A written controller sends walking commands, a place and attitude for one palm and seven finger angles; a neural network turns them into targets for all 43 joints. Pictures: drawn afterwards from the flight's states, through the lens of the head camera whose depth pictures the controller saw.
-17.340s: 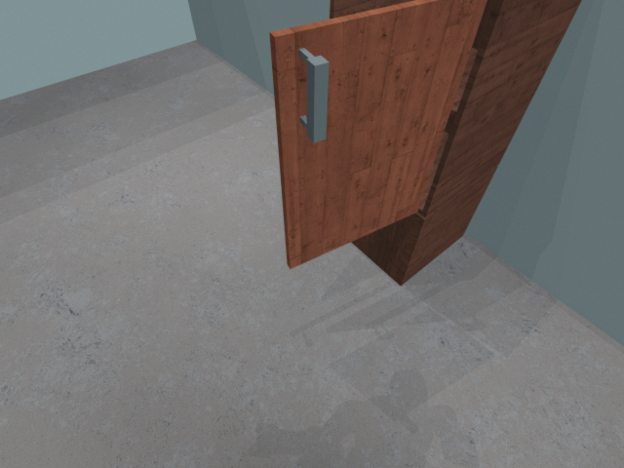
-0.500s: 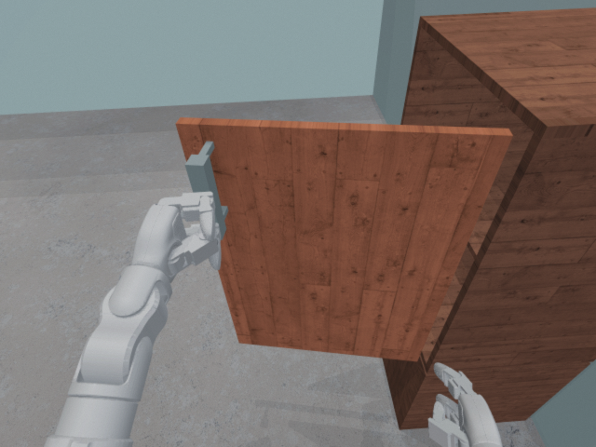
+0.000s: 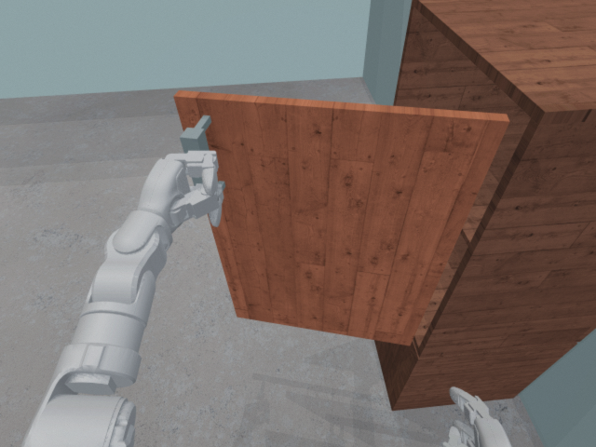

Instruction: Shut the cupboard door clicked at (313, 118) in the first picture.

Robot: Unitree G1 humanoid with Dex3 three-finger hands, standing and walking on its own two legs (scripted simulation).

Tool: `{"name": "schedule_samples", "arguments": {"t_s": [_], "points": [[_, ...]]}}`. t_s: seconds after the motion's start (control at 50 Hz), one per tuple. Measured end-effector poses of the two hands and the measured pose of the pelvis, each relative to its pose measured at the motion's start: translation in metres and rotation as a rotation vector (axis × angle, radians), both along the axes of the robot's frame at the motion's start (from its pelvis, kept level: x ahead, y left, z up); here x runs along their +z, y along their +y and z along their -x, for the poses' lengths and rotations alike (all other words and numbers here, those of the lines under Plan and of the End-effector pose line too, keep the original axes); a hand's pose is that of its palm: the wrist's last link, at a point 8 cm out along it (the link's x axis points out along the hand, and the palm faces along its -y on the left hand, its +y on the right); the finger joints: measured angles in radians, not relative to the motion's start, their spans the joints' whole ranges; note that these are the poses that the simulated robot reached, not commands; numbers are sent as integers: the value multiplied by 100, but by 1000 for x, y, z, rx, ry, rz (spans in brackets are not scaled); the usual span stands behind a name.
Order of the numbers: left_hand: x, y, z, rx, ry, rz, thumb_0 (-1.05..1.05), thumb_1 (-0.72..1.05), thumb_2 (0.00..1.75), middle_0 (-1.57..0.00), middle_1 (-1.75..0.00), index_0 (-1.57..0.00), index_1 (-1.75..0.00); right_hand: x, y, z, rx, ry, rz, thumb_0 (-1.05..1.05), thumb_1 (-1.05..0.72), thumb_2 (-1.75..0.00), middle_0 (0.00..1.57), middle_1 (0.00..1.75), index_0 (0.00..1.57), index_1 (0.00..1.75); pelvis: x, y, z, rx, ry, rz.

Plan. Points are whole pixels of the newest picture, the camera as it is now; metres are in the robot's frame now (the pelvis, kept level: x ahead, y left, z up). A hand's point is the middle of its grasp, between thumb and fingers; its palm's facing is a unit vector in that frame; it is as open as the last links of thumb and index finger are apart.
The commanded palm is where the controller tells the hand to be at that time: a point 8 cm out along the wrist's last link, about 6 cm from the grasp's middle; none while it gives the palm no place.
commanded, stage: push the door shut along its arc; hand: left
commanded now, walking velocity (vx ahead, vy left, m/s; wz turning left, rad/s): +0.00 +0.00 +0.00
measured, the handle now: (208, 165) +0.46 +0.15 +0.16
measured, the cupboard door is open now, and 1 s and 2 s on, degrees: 74 61 53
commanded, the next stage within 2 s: pull the fist back off the door in 1.20 s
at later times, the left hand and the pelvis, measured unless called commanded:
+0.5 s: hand (250, 170) +0.44 +0.09 +0.16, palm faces -0.34 -0.94 -0.06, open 3.1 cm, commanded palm +0.45 +0.13 +0.17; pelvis +0.00 +0.01 +0.00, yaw +0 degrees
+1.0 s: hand (275, 150) +0.50 +0.06 +0.16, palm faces -0.43 -0.90 -0.02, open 3.1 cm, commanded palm +0.51 +0.10 +0.17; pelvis +0.01 +0.00 -0.01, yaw -2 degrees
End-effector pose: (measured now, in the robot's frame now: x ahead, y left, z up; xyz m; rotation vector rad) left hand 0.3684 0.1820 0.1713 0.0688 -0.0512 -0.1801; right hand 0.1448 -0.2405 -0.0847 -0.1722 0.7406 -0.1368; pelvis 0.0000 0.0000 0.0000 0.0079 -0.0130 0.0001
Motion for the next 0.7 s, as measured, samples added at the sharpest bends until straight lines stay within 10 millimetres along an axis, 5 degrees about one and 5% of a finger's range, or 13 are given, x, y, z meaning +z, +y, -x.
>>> {"name": "schedule_samples", "arguments": {"t_s": [0.4,0.7], "points": [[-4,-20,-61,-114,38,1,2,90,90,-131,-150,-130,-150,-18,-2,51,-60,120,28,1,-90,-90,20,30,20,30,-4,11,0,-4,64,-2],[-6,-59,-105,-201,58,27,2,90,90,-130,-150,-130,-150,-28,-12,105,-150,251,45,1,-90,-90,20,30,20,30,-6,12,-6,-31,120,-7]]}}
